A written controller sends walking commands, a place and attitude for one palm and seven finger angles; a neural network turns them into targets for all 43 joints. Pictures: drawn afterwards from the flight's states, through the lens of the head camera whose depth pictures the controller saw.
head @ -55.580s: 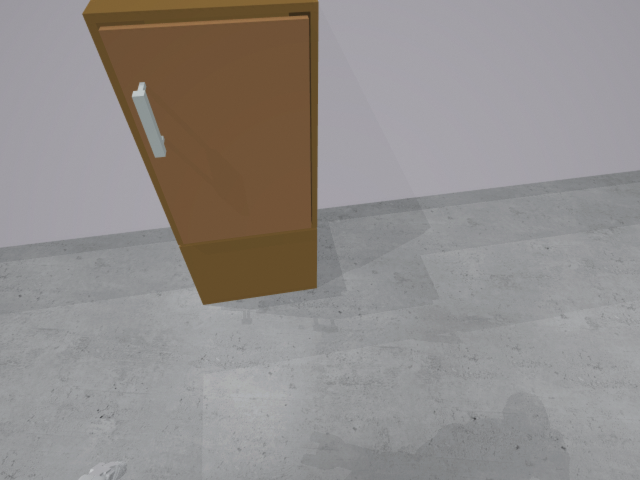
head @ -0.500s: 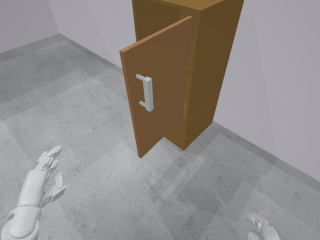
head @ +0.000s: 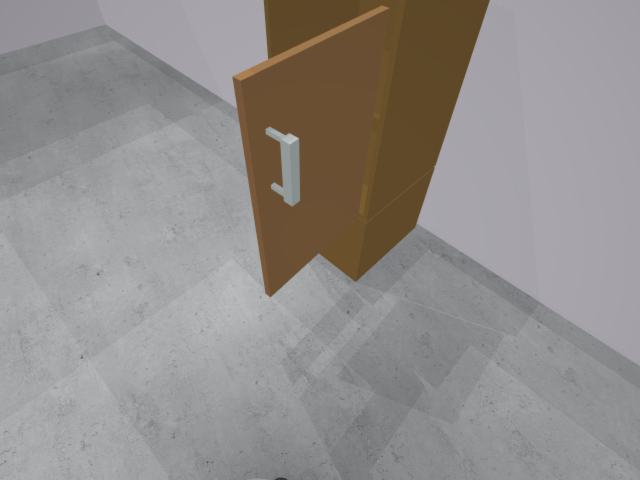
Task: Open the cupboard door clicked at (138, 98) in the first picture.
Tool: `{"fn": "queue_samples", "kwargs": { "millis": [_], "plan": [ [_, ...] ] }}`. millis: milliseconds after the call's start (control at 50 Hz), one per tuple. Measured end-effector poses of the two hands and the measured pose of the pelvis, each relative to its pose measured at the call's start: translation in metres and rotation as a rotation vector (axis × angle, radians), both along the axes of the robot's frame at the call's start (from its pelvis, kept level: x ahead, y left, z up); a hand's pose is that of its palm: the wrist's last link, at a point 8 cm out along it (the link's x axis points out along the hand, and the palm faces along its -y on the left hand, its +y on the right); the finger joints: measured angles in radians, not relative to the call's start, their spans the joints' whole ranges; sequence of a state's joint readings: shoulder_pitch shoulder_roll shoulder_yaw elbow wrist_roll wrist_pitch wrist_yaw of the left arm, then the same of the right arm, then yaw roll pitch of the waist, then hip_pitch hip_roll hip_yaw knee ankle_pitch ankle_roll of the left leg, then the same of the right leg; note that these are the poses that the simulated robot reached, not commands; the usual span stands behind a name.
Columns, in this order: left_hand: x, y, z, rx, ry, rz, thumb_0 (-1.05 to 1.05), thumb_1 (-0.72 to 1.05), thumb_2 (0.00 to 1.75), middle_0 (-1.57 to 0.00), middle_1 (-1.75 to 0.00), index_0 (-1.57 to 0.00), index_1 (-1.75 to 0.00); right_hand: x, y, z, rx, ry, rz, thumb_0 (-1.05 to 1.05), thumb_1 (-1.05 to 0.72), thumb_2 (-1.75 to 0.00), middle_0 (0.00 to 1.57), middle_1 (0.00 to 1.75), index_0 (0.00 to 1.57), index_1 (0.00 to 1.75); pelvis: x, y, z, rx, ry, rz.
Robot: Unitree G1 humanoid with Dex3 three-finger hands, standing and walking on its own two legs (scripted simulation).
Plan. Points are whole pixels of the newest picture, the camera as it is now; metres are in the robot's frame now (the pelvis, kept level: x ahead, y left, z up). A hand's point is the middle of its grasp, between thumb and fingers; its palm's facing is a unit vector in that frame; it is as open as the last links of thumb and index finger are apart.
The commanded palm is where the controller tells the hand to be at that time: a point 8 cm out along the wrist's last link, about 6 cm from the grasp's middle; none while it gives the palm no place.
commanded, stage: let the arm hang, fingers relaxed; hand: left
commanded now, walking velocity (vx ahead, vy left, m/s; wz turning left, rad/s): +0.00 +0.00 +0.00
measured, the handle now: (282, 167) +0.60 +0.11 +0.02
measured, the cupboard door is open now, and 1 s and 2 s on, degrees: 94 94 94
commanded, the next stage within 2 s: look to check the result in 0.50 s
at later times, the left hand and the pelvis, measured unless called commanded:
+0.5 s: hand out of the picture +0.11 +0.21 -0.16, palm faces -0.02 -0.96 -0.29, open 7.4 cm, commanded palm none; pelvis +0.03 -0.01 +0.00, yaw -1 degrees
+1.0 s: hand out of the picture +0.08 +0.21 -0.16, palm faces -0.04 -0.95 -0.31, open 7.4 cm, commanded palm none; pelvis +0.04 -0.02 +0.01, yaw -2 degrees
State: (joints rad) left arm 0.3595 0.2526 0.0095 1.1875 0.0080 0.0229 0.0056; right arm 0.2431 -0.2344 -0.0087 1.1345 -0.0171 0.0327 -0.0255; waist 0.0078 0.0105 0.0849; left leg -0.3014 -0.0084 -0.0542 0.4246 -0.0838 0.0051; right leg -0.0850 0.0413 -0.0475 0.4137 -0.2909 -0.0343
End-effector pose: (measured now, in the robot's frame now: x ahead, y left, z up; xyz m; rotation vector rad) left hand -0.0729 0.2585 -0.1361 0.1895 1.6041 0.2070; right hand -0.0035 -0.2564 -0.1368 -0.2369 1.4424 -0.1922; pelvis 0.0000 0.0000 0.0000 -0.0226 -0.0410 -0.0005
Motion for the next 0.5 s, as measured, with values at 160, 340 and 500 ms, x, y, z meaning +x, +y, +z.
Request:
{"fn": "queue_samples", "kwargs": {
  "millis": [160, 340, 500],
  "plan": [
    [0.057, 0.016, 0.009, 0.071, -0.14, -0.042, 0.0, 0.91, 0.9, -0.2, -0.3, -0.2, -0.3, 0.037, 0.011, -0.01, 0.059, -0.093, 0.009, 0.01, -0.9, -0.9, 0.2, 0.3, 0.2, 0.3, 0.008, -0.002, 0.001, 0.012, -0.004, -0.005],
    [0.138, 0.006, 0.014, 0.062, -0.321, -0.104, 0.0, 0.91, 0.9, -0.2, -0.3, -0.2, -0.3, 0.075, -0.005, -0.002, 0.037, -0.178, 0.02, 0.01, -0.9, -0.9, 0.2, 0.3, 0.2, 0.3, 0.019, -0.007, 0.002, 0.022, -0.002, -0.012],
    [0.174, -0.007, 0.014, 0.038, -0.372, -0.133, 0.0, 0.91, 0.9, -0.2, -0.3, -0.2, -0.3, 0.087, -0.025, 0.006, -0.011, -0.188, 0.017, 0.01, -0.9, -0.9, 0.2, 0.3, 0.2, 0.3, 0.029, -0.011, 0.004, 0.025, 0.003, -0.02]
  ]
}}
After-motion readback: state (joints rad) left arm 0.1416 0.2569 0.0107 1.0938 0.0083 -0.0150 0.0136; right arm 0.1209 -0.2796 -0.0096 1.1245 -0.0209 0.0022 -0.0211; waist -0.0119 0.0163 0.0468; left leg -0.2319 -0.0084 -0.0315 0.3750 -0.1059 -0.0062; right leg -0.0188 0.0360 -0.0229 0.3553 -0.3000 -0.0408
